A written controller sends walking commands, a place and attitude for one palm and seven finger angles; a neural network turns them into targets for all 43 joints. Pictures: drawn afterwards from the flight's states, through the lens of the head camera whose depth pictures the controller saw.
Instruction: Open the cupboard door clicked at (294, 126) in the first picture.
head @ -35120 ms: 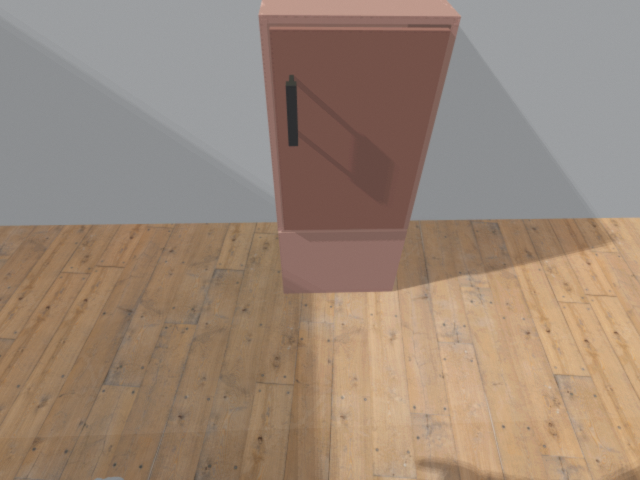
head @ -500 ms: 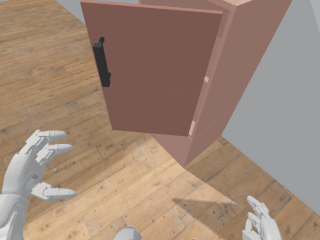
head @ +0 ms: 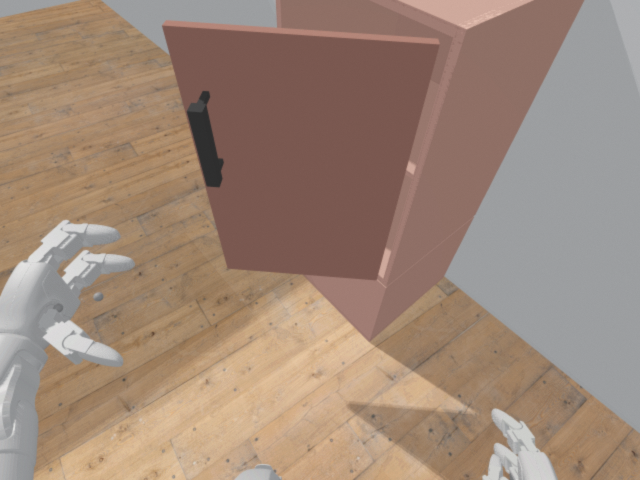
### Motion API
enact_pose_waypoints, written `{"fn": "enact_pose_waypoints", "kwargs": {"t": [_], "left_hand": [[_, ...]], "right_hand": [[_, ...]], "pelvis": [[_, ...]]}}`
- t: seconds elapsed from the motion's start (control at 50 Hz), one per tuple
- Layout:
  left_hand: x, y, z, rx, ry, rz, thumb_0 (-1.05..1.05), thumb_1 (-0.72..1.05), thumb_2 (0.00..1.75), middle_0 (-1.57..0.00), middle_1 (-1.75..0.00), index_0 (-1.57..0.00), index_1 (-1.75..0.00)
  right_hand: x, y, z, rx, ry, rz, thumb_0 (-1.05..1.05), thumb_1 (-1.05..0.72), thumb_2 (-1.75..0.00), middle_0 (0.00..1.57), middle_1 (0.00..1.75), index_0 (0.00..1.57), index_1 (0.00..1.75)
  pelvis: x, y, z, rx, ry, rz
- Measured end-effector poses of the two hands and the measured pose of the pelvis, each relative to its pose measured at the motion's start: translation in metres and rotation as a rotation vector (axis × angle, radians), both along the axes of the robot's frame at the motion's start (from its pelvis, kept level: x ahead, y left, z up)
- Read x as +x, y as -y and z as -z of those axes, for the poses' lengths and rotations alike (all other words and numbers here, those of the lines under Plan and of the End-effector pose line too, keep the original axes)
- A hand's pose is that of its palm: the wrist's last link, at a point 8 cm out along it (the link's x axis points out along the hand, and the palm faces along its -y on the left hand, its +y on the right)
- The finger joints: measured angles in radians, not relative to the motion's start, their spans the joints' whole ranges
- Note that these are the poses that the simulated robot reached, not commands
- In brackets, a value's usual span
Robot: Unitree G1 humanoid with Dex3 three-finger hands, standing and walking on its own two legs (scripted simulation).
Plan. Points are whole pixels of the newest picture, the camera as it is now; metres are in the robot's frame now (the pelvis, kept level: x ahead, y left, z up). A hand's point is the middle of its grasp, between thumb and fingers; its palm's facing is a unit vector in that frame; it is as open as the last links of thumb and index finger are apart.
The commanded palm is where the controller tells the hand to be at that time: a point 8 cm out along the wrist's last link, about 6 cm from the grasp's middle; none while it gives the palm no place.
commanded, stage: raise the hand with hooked fingers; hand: left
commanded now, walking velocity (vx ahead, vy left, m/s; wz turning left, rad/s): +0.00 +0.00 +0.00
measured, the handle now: (209, 140) +0.61 +0.23 +0.07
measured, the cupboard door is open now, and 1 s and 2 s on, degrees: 45 45 45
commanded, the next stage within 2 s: move the hooked fingers beside the handle in 0.42 s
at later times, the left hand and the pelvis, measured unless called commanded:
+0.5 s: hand (116, 300) +0.29 +0.26 +0.08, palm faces +0.00 -1.00 -0.02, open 14.0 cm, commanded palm +0.26 +0.30 +0.08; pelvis +0.00 -0.01 +0.00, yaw +0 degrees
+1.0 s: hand (136, 245) +0.37 +0.26 +0.08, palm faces -0.01 -1.00 +0.00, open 14.0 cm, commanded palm +0.35 +0.31 +0.08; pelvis +0.00 -0.01 -0.01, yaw -1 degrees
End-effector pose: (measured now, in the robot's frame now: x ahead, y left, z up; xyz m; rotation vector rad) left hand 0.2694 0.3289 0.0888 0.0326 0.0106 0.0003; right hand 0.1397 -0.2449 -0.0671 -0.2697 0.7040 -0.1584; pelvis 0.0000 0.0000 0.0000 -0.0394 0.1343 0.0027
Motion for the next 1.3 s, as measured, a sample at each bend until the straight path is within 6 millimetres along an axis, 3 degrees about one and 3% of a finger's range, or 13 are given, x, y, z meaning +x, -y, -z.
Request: {"fn": "enact_pose_waypoints", "kwargs": {"t": [0.22,0.62,0.76,0.92,1.12,1.3], "left_hand": [[0.002,0.013,0.007,-0.011,-0.014,0.002,-0.01,-0.5,0.3,-0.3,-1.2,-0.3,-1.2],[0.001,0.019,0.006,-0.018,-0.006,-0.012,-0.01,-0.5,0.3,-0.3,-1.2,-0.3,-1.2],[0.031,0.016,0.009,-0.029,-0.002,-0.009,-0.01,-0.51,0.3,-0.3,-1.2,-0.3,-1.2],[0.067,0.013,0.006,-0.034,-0.007,0.017,-0.01,-0.5,0.3,-0.3,-1.2,-0.3,-1.2],[0.099,0.012,0.01,-0.033,0.001,0.023,-0.01,-0.5,0.3,-0.3,-1.2,-0.3,-1.2],[0.127,0.007,0.01,-0.035,0.004,0.013,-0.01,-0.5,0.3,-0.3,-1.2,-0.3,-1.2]], "right_hand": [[-0.009,0.016,0.001,-0.007,-0.029,0.027,0.01,-0.9,-0.9,0.2,0.3,0.2,0.3],[0.004,0.017,0.003,0.008,-0.004,0.004,0.01,-0.9,-0.9,0.2,0.3,0.2,0.3],[-0.006,0.022,0.011,-0.02,-0.058,0.015,0.01,-0.9,-0.9,0.2,0.3,0.2,0.3],[-0.034,0.028,0.017,-0.029,-0.14,0.073,0.01,-0.9,-0.9,0.2,0.3,0.2,0.3],[-0.072,0.029,0.028,-0.036,-0.281,0.13,0.01,-0.9,-0.9,0.2,0.3,0.2,0.3],[-0.089,0.025,0.033,-0.042,-0.351,0.165,0.01,-0.9,-0.9,0.2,0.3,0.2,0.3]], "pelvis": [[0.001,0.007,-0.001,0.009,-0.004,0.01],[-0.002,0.016,0.0,0.012,-0.001,0.002],[-0.006,0.016,0.004,0.008,-0.015,-0.003],[-0.004,0.012,0.006,0.007,-0.043,0.014],[-0.002,0.005,0.009,0.003,-0.08,0.024],[-0.002,0.001,0.013,-0.003,-0.109,0.032]]}}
